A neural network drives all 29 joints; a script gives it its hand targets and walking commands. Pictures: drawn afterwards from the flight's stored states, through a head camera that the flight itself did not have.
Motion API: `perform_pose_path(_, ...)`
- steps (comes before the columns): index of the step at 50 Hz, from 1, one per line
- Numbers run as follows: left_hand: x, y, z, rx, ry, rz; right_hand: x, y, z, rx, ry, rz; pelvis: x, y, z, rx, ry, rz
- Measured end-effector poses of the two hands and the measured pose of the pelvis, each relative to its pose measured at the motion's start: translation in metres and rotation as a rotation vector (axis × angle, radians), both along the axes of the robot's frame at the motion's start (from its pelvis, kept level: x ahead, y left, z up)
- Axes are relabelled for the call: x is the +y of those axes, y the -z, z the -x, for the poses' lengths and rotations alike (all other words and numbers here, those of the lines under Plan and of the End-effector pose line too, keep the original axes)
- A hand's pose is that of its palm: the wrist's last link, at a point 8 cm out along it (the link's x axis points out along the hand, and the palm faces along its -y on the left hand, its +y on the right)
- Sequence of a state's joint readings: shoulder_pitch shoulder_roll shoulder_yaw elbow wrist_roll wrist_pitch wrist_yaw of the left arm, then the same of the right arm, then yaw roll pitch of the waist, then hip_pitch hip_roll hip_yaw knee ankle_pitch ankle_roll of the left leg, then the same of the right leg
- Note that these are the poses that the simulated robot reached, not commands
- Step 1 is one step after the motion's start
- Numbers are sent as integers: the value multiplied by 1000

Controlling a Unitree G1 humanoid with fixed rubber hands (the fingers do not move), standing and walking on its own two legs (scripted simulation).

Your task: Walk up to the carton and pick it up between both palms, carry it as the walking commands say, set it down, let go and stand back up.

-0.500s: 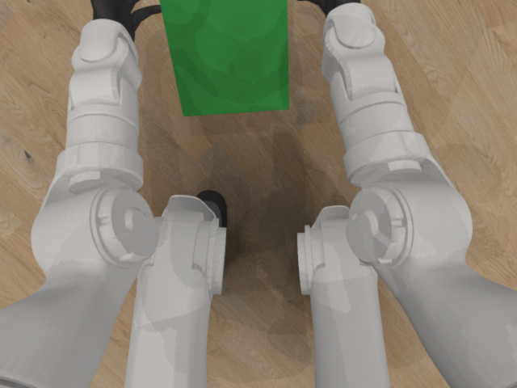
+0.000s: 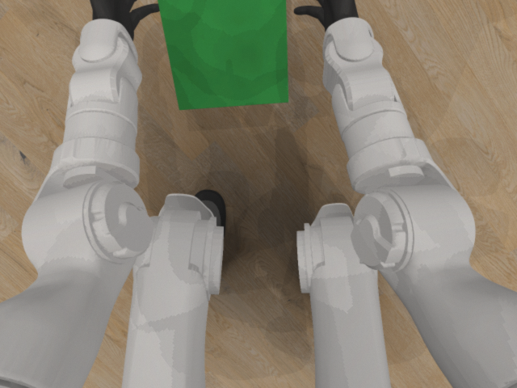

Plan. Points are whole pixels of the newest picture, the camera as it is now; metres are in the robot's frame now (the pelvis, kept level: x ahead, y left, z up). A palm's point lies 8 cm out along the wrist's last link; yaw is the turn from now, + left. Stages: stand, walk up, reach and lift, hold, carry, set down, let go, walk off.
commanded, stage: set down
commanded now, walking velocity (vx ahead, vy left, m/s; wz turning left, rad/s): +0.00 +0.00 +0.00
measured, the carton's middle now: (228, 8) +0.55 +0.10 -0.28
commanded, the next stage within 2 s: let go in 1.88 s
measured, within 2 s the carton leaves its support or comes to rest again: rests again in 0.14 s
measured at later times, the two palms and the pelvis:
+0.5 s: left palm (107, 59) +0.47 +0.24 -0.21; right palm (369, 30) +0.52 -0.09 -0.20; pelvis -0.03 +0.01 -0.02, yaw -1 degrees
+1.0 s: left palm (19, 23) +0.48 +0.25 -0.08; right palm out of the picture +0.54 -0.08 -0.07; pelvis -0.03 +0.00 +0.05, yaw +0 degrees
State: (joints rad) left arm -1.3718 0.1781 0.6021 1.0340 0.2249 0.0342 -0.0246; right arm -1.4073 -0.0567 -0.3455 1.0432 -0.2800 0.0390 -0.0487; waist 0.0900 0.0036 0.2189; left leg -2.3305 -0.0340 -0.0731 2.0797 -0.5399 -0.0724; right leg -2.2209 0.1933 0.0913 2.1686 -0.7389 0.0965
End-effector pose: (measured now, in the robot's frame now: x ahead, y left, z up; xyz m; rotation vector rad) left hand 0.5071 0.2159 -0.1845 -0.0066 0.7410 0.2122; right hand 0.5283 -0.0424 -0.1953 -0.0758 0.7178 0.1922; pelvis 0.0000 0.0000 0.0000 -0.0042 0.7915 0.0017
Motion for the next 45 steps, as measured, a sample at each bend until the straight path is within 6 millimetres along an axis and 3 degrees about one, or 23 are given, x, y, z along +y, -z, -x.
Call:
perform_pose_path(7,-2,27,27,112,10,2,-10,23,22,46,6,36,1,2,5,-37,5,-2)
perform_pose_path(10,7,28,31,98,-12,-20,-22,28,24,36,34,55,3,4,10,-61,11,-6)
perform_pose_path(17,22,30,41,83,-35,-35,-49,21,16,17,60,93,5,13,21,-125,22,-13)
perform_pose_path(25,24,25,42,60,-35,-32,-43,10,10,10,64,69,6,16,28,-161,27,-13)
perform_pose_path(35,19,-5,24,-38,-61,-28,-36,-17,0,-75,83,67,5,10,31,-155,12,-8)
perform_pose_path(45,32,-75,28,-93,-92,-32,-35,-91,-7,-100,102,100,3,-26,28,-108,-16,8)
